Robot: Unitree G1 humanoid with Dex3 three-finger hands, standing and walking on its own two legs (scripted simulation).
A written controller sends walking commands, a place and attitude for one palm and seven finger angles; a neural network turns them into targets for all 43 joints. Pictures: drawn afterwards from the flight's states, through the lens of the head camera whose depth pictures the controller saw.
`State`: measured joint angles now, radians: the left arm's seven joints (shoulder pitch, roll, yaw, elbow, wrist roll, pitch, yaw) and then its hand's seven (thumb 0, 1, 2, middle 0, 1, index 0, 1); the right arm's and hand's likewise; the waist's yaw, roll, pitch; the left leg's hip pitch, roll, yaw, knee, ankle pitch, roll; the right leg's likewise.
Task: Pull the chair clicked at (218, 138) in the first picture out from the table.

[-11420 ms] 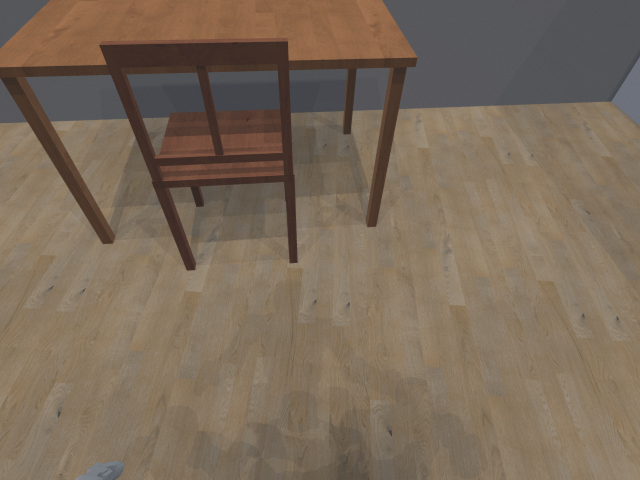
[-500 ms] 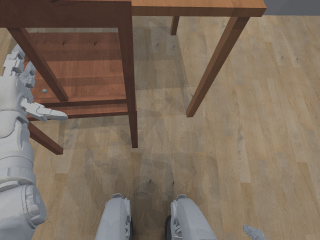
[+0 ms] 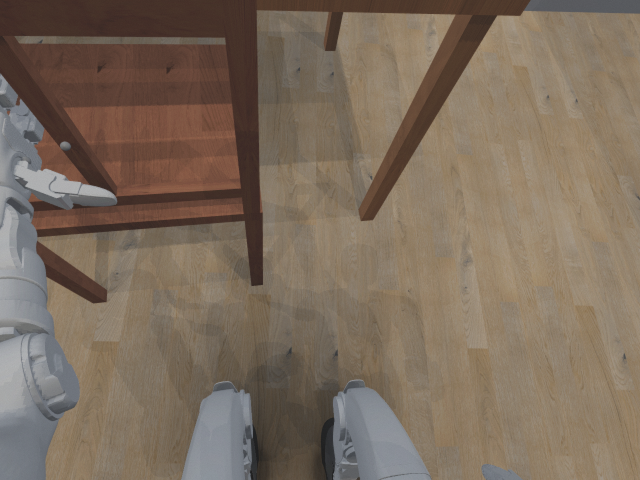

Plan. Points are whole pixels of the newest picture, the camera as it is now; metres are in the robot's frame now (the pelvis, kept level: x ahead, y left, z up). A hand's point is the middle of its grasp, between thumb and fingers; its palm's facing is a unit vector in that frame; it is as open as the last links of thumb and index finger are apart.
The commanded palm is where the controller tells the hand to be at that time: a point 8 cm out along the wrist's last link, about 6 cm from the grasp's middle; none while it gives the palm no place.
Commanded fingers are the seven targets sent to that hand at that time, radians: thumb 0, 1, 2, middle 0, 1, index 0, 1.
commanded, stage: push the fingers through the gap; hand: left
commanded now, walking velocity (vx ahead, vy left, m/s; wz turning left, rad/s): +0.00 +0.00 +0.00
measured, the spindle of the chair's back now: (64, 132) +0.51 +0.27 +0.04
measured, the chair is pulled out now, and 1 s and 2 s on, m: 0.00 0.00 0.03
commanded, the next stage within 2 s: hook a spindle and tug to test in 0.26 s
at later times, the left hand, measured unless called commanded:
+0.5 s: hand (75, 146) +0.49 +0.26 +0.04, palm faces +0.11 -0.99 -0.04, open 16.8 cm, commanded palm +0.46 +0.28 +0.04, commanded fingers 0.00 -0.50 0.30 -0.20 -0.52 -0.20 -0.52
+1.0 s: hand (84, 146) +0.49 +0.25 +0.04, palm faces +0.12 -0.99 -0.04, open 10.0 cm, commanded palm +0.47 +0.29 +0.04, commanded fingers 0.00 0.51 0.73 -0.50 -1.45 -0.50 -1.45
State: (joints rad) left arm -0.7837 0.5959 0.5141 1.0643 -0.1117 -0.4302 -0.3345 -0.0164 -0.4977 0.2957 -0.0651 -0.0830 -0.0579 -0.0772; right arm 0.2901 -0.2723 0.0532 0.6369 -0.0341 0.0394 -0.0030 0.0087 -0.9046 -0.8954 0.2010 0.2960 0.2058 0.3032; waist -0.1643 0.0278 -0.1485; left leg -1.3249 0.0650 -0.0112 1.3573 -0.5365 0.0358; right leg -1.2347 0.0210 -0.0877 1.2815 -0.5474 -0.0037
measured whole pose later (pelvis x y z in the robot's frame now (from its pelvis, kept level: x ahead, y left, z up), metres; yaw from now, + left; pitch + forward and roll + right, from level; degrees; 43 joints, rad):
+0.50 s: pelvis +0.01 +0.00 +0.01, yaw +0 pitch +28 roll -5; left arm -0.75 0.54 0.48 1.04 -0.11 -0.44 -0.29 -0.02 -0.50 0.30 -0.09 -0.16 -0.08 -0.15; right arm 0.28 -0.26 0.05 0.63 -0.03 0.06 0.01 0.01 -0.90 -0.90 0.20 0.30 0.21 0.30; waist -0.15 0.03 -0.15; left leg -1.28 0.06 -0.01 1.33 -0.54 0.04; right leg -1.19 0.02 -0.09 1.25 -0.55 0.00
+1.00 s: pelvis +0.01 -0.01 +0.00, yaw +0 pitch +28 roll -4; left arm -0.75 0.56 0.50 1.04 -0.11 -0.44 -0.30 -0.01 0.00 0.51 -0.46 -1.30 -0.45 -1.29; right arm 0.29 -0.27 0.05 0.64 -0.03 0.07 0.00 0.01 -0.91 -0.90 0.20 0.30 0.21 0.30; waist -0.16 0.03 -0.15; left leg -1.29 0.07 -0.01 1.34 -0.54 0.02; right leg -1.21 0.03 -0.09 1.28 -0.56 -0.02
